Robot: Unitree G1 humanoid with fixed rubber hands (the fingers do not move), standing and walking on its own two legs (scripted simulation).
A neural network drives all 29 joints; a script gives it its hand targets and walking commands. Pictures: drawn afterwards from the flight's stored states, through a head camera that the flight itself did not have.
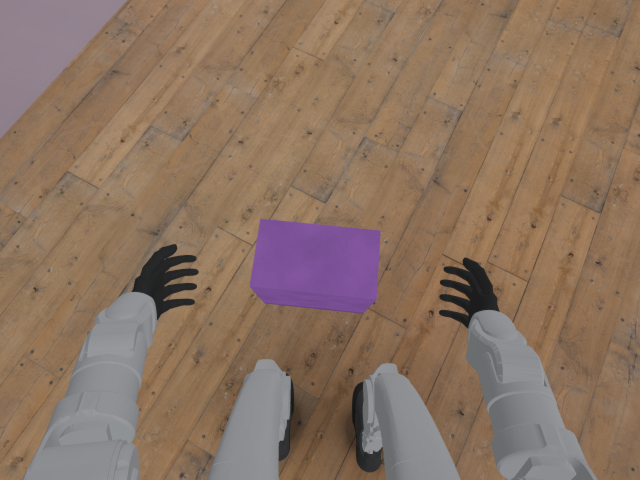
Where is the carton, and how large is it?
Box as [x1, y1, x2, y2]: [250, 219, 380, 313]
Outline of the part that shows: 260,219 250,280 250,287 265,303 362,313 376,299 380,232 379,230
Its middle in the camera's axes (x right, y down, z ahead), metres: -0.01 +0.09 +0.98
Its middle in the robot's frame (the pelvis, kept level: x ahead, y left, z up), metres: +0.46 +0.02 -0.55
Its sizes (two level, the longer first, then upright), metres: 0.275 0.157 0.259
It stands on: the floor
